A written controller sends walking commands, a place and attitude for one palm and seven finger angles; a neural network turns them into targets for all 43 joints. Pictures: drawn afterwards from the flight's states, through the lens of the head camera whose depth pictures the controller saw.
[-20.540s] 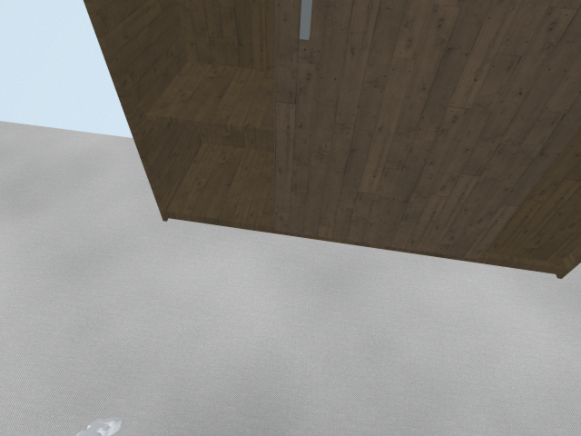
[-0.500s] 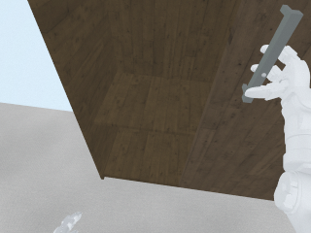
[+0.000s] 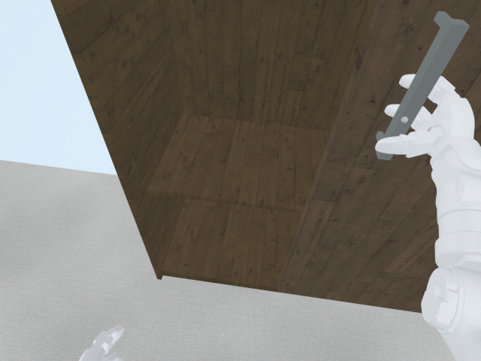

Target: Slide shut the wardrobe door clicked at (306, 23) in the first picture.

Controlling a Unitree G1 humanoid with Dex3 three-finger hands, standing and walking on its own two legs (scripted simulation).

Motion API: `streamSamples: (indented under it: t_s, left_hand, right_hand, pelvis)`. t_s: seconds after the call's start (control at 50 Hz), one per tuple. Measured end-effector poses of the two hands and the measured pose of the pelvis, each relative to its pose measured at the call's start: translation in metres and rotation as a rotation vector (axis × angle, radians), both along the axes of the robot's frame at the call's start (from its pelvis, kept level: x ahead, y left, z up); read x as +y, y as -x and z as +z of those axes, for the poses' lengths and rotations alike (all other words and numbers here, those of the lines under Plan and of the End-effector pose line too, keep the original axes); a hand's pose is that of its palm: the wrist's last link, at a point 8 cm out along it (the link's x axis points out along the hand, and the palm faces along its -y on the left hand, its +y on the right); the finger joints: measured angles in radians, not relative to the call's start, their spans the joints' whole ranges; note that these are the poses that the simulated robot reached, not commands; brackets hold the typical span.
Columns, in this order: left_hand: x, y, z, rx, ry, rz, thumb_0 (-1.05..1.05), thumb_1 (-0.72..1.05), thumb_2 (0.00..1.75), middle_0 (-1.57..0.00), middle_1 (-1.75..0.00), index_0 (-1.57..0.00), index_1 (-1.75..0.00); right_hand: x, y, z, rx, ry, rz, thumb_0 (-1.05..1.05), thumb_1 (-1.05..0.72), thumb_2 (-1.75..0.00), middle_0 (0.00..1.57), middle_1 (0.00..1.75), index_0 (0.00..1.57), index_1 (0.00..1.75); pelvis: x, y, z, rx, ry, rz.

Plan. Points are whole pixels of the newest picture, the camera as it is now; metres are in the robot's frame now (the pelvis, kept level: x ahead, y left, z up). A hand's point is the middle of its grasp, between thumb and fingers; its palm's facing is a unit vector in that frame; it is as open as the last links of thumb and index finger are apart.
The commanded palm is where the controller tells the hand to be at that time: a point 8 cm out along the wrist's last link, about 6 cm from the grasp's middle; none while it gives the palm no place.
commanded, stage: slide the fingers in behind the handle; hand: right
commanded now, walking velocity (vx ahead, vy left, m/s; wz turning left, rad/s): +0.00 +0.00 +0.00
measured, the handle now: (409, 94) +0.51 -0.21 +0.23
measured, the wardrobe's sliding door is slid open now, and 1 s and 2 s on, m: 0.50 0.50 0.50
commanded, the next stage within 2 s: grip the handle and tug to test in 0.26 s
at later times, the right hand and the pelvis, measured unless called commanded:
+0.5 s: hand (409, 121) +0.45 -0.20 +0.22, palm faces +0.06 +1.00 -0.01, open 13.6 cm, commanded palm +0.42 -0.25 +0.22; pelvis +0.00 +0.00 +0.00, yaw +0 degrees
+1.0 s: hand (406, 120) +0.45 -0.20 +0.22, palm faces +0.06 +1.00 -0.01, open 6.5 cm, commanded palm +0.42 -0.25 +0.22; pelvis +0.00 +0.00 +0.00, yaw +0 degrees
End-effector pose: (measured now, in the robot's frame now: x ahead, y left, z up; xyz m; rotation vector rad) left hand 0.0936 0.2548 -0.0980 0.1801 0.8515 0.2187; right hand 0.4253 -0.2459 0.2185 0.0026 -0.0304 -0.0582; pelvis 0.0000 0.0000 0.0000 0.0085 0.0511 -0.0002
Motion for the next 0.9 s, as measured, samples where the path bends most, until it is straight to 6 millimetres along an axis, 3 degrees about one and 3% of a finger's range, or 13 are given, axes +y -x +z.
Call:
streamSamples:
  t_s: [0.48,0.64,0.9]
  left_hand:
    - [-0.003,0.010,-0.002,0.019,0.003,0.008,0.01,0.91,0.90,-0.20,-0.30,-0.20,-0.30]
    - [-0.005,0.008,-0.003,0.021,0.002,-0.002,0.01,0.91,0.90,-0.20,-0.30,-0.20,-0.30]
    - [-0.006,0.004,-0.001,0.010,0.009,0.007,0.01,0.91,0.90,-0.20,-0.30,-0.20,-0.30]
  right_hand:
    - [-0.007,0.004,0.000,-0.014,0.010,-0.004,-0.02,0.46,-0.32,0.31,1.21,0.31,1.21]
    - [-0.004,0.001,0.001,-0.011,0.013,0.004,-0.01,0.21,-0.42,0.33,1.25,0.33,1.24]
    - [-0.005,0.000,-0.001,-0.012,0.009,0.000,0.00,-0.36,-0.67,0.39,1.33,0.37,1.30]
  pelvis:
    - [-0.002,0.001,0.000,-0.003,-0.001,0.002]
    - [-0.004,0.001,0.000,0.000,-0.002,-0.003]
    - [-0.004,-0.002,0.000,-0.001,-0.001,0.007]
